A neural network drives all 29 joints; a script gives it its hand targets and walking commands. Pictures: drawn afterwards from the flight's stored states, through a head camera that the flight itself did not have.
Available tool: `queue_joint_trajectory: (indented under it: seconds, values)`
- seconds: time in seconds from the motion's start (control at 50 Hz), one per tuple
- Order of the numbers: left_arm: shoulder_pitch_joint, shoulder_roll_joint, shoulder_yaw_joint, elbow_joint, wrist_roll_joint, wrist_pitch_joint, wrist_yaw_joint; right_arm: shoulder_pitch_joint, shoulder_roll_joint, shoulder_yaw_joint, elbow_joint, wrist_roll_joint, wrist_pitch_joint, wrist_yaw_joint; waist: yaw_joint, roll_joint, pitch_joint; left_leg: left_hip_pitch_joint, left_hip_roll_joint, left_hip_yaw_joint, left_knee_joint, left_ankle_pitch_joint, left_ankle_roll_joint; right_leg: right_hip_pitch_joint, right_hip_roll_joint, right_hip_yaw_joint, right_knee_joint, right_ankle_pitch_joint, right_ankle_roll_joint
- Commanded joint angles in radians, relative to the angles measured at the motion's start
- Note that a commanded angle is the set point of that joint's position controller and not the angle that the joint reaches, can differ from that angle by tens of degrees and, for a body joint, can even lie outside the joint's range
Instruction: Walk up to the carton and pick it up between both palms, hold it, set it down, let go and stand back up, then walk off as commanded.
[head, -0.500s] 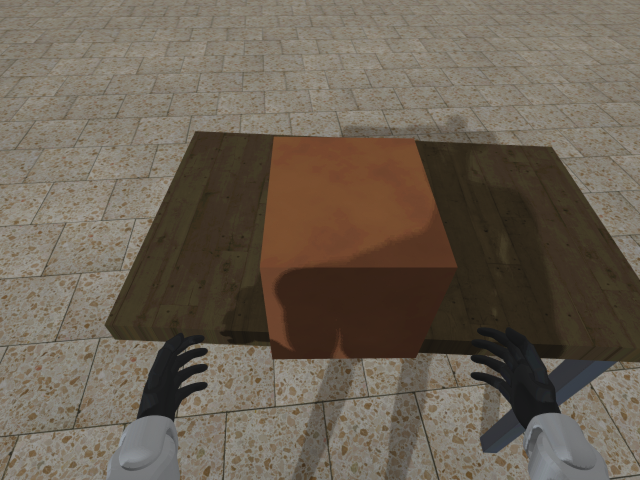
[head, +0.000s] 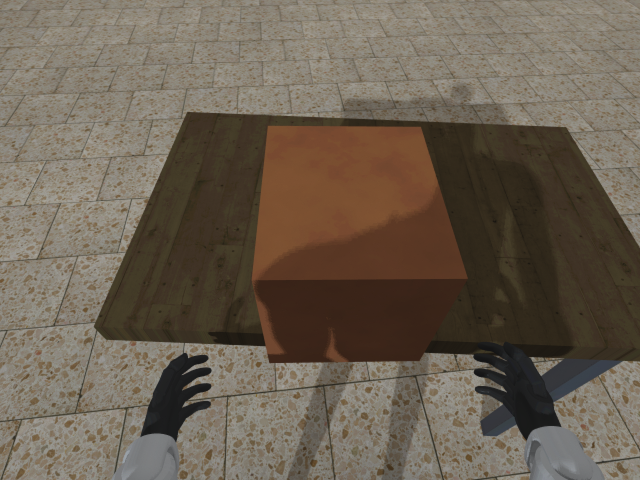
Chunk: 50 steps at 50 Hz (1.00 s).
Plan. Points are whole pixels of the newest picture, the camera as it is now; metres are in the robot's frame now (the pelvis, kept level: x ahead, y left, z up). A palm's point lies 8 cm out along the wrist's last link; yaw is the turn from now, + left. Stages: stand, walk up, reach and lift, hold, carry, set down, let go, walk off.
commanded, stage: set down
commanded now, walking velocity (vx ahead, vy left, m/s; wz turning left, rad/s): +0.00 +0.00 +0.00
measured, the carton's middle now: (344, 245) +0.40 -0.01 +0.04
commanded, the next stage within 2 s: let go in 0.84 s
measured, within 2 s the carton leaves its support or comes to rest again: neither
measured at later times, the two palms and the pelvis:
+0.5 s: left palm (162, 459) +0.15 +0.21 -0.06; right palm (527, 447) +0.16 -0.23 -0.04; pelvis +0.00 +0.00 +0.00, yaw +0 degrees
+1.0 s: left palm (165, 458) +0.16 +0.21 -0.08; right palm (515, 447) +0.16 -0.23 -0.07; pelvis +0.01 +0.00 +0.00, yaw +0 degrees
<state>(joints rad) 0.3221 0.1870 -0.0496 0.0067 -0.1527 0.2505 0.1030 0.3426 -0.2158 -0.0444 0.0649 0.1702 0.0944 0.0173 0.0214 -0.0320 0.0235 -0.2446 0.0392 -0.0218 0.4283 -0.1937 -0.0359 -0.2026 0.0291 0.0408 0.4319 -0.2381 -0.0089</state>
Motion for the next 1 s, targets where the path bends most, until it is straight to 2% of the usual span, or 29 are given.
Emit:
queue_joint_trajectory:
  seconds: [0.0,0.06,0.14,0.16,0.18,0.22,0.26,0.28,0.3,0.32,0.34,0.38,0.4,0.42,0.44,0.48,0.5,0.52,0.54,0.58,0.64,0.68,0.7,0.72,0.74,0.84,0.88,0.94,0.98]
  values:
    - [-0.041,0.113,0.058,-0.147,0.063,-0.098,-0.013,-0.027,-0.081,-0.016,-0.048,-0.038,-0.123,0.006,0.012,0.06,-0.118,0.296,-0.054,0.077,-0.082,0.25,-0.008,-0.024,-0.01,-0.027,-0.164,0.189,0.008]
    - [-0.042,0.112,0.069,-0.051,0.074,-0.114,-0.03,-0.026,-0.076,0.01,0.012,-0.054,-0.139,0.001,0.019,0.035,-0.087,0.284,-0.065,0.086,-0.081,0.236,-0.005,-0.024,-0.021,-0.018,-0.166,0.215,0.024]
    - [-0.062,0.118,0.069,-0.077,0.072,-0.155,-0.027,-0.036,-0.079,0.02,0.035,-0.058,-0.185,0.0,0.026,0.048,-0.116,0.286,-0.061,0.082,-0.071,0.25,-0.004,-0.021,-0.017,-0.022,-0.148,0.25,0.024]
    - [-0.067,0.118,0.072,-0.068,0.076,-0.163,-0.023,-0.034,-0.078,0.019,0.052,-0.066,-0.189,0.002,0.032,0.054,-0.122,0.287,-0.058,0.082,-0.072,0.248,-0.007,-0.015,-0.012,-0.024,-0.146,0.227,0.022]
    - [-0.064,0.101,0.061,0.015,0.081,-0.155,-0.032,-0.06,-0.08,0.018,0.123,-0.077,-0.181,0.001,0.019,0.035,-0.066,0.288,-0.058,0.08,-0.077,0.218,-0.003,-0.046,-0.011,-0.024,-0.156,0.195,0.023]
    - [-0.086,0.124,0.073,-0.011,0.074,-0.17,-0.034,-0.054,-0.066,0.027,0.094,-0.077,-0.198,-0.002,0.019,0.035,-0.092,0.276,-0.06,0.086,-0.08,0.206,0.0,-0.034,-0.022,-0.016,-0.156,0.198,0.026]
    - [-0.112,0.127,0.065,0.03,0.081,-0.173,-0.027,-0.1,-0.071,0.022,0.132,-0.088,-0.208,0.001,0.026,0.038,-0.083,0.263,-0.059,0.087,-0.084,0.16,0.002,-0.055,-0.022,-0.019,-0.155,0.152,0.023]
    - [-0.115,0.137,0.061,-0.005,0.056,-0.186,-0.029,-0.096,-0.057,0.027,0.086,-0.082,-0.222,-0.003,0.024,0.016,-0.099,0.256,-0.061,0.09,-0.083,0.161,0.008,-0.045,-0.026,-0.007,-0.162,0.155,0.026]
    - [-0.121,0.118,0.053,0.03,0.076,-0.182,-0.022,-0.109,-0.071,0.025,0.15,-0.09,-0.219,0.009,0.029,0.05,-0.085,0.26,-0.054,0.081,-0.082,0.161,0.002,-0.068,-0.019,-0.023,-0.146,0.142,0.017]
    - [-0.133,0.122,0.052,0.025,0.065,-0.188,-0.026,-0.112,-0.071,0.015,0.132,-0.096,-0.23,0.005,0.013,0.031,-0.102,0.266,-0.055,0.087,-0.079,0.157,0.005,-0.057,-0.018,-0.026,-0.146,0.14,0.021]
    - [-0.135,0.12,0.057,0.071,0.076,-0.185,-0.03,-0.11,-0.065,0.031,0.173,-0.099,-0.232,0.007,0.018,0.027,-0.08,0.261,-0.059,0.092,-0.084,0.142,0.008,-0.057,-0.018,-0.019,-0.159,0.128,0.021]
    - [-0.139,0.117,0.061,0.064,0.09,-0.189,-0.021,-0.13,-0.076,0.023,0.202,-0.1,-0.237,0.011,0.027,0.057,-0.069,0.25,-0.054,0.089,-0.081,0.141,0.002,-0.067,-0.02,-0.025,-0.144,0.11,0.015]
    - [-0.15,0.129,0.06,0.105,0.092,-0.184,-0.029,-0.131,-0.066,0.023,0.216,-0.113,-0.236,0.006,0.009,0.037,-0.07,0.246,-0.061,0.094,-0.081,0.115,0.006,-0.059,-0.029,-0.019,-0.155,0.096,0.02]
    - [-0.162,0.118,0.051,0.086,0.089,-0.186,-0.024,-0.156,-0.072,0.015,0.211,-0.111,-0.241,0.01,0.018,0.042,-0.074,0.246,-0.057,0.09,-0.08,0.11,0.005,-0.072,-0.022,-0.028,-0.15,0.078,0.015]
    - [-0.167,0.123,0.052,0.146,0.101,-0.178,-0.029,-0.148,-0.063,0.021,0.262,-0.121,-0.234,0.011,0.009,0.042,-0.046,0.247,-0.055,0.089,-0.084,0.095,0.009,-0.084,-0.027,-0.025,-0.154,0.063,0.014]
    - [-0.182,0.128,0.054,0.103,0.096,-0.189,-0.018,-0.167,-0.071,0.013,0.239,-0.115,-0.251,0.02,0.023,0.062,-0.088,0.245,-0.05,0.09,-0.077,0.096,0.004,-0.079,-0.017,-0.037,-0.137,0.053,0.006]
    - [-0.198,0.137,0.052,0.122,0.088,-0.185,-0.026,-0.167,-0.051,0.013,0.253,-0.125,-0.253,0.011,0.002,0.034,-0.068,0.241,-0.054,0.094,-0.071,0.087,0.014,-0.077,-0.026,-0.028,-0.148,0.059,0.011]
    - [-0.205,0.143,0.053,0.114,0.086,-0.19,-0.022,-0.18,-0.057,0.013,0.257,-0.128,-0.262,0.011,0.005,0.051,-0.074,0.24,-0.054,0.099,-0.067,0.095,0.011,-0.082,-0.031,-0.027,-0.143,0.078,0.015]
    - [-0.214,0.159,0.06,0.086,0.078,-0.196,-0.026,-0.176,-0.046,0.02,0.229,-0.124,-0.268,0.006,0.004,0.025,-0.091,0.24,-0.056,0.102,-0.064,0.095,0.016,-0.069,-0.032,-0.019,-0.145,0.088,0.019]
    - [-0.205,0.148,0.056,0.128,0.085,-0.198,-0.025,-0.181,-0.059,0.008,0.253,-0.131,-0.275,0.011,0.005,0.011,-0.107,0.239,-0.052,0.097,-0.062,0.097,0.019,-0.072,-0.031,-0.026,-0.136,0.098,0.018]
    - [-0.225,0.146,0.069,0.174,0.107,-0.189,-0.032,-0.191,-0.046,0.013,0.318,-0.147,-0.275,0.007,0.002,0.039,-0.065,0.235,-0.053,0.105,-0.069,0.063,0.016,-0.078,-0.033,-0.024,-0.147,0.05,0.015]
    - [-0.225,0.135,0.056,0.219,0.108,-0.181,-0.036,-0.212,-0.058,0.013,0.368,-0.157,-0.272,0.008,0.0,0.036,-0.046,0.232,-0.052,0.106,-0.068,0.057,0.012,-0.087,-0.033,-0.027,-0.137,0.058,0.015]
    - [-0.214,0.145,0.059,0.142,0.101,-0.195,-0.032,-0.19,-0.056,0.014,0.311,-0.136,-0.289,0.006,0.002,0.047,-0.089,0.247,-0.052,0.105,-0.061,0.098,0.01,-0.071,-0.031,-0.032,-0.132,0.101,0.015]
    - [-0.225,0.149,0.059,0.172,0.1,-0.19,-0.036,-0.202,-0.049,0.019,0.327,-0.14,-0.286,0.003,-0.004,0.036,-0.082,0.238,-0.054,0.108,-0.058,0.089,0.011,-0.07,-0.036,-0.026,-0.134,0.103,0.02]
    - [-0.208,0.144,0.066,0.279,0.122,-0.172,-0.05,-0.189,-0.052,0.015,0.416,-0.162,-0.279,-0.001,-0.014,0.029,-0.042,0.246,-0.055,0.104,-0.064,0.067,0.011,-0.072,-0.035,-0.024,-0.142,0.091,0.016]
    - [-0.219,0.15,0.065,0.216,0.121,-0.185,-0.048,-0.221,-0.065,0.007,0.402,-0.155,-0.307,0.002,-0.008,0.038,-0.093,0.28,-0.047,0.103,-0.054,0.115,0.008,-0.067,-0.028,-0.036,-0.132,0.129,0.013]
    - [-0.219,0.158,0.079,0.257,0.125,-0.185,-0.052,-0.229,-0.061,0.012,0.418,-0.163,-0.314,0.0,0.0,0.026,-0.082,0.265,-0.052,0.11,-0.05,0.123,0.009,-0.053,-0.03,-0.031,-0.132,0.149,0.02]
    - [-0.218,0.162,0.085,0.315,0.139,-0.183,-0.066,-0.22,-0.057,0.016,0.497,-0.178,-0.32,-0.008,-0.019,0.039,-0.062,0.282,-0.054,0.111,-0.039,0.139,0.005,-0.058,-0.037,-0.027,-0.129,0.195,0.024]
    - [-0.241,0.162,0.085,0.276,0.136,-0.192,-0.066,-0.239,-0.053,0.014,0.499,-0.168,-0.332,-0.01,-0.018,0.045,-0.071,0.284,-0.053,0.106,-0.035,0.146,0.001,-0.054,-0.033,-0.034,-0.121,0.203,0.025]
